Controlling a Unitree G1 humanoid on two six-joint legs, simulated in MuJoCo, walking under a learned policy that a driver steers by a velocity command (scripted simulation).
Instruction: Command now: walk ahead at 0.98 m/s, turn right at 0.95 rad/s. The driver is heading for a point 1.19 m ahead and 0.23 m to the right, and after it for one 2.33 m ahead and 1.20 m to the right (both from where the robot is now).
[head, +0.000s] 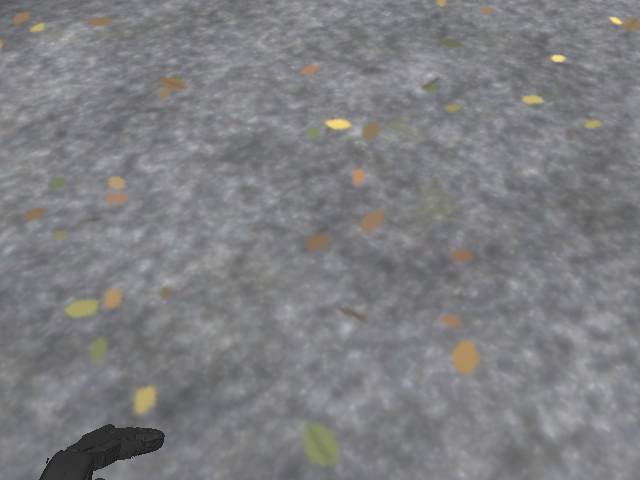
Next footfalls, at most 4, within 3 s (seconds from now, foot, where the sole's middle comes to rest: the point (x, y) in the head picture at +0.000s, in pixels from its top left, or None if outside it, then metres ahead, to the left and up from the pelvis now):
0.02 right None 0.18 -0.01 -0.74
0.44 left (305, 382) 0.65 0.04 -0.74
0.86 right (481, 307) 0.83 -0.38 -0.74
1.26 left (437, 165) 1.31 -0.34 -0.74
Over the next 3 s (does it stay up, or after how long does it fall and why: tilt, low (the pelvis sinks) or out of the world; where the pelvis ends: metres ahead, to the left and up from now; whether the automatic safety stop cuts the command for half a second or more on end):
stays up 1.31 -0.47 0.04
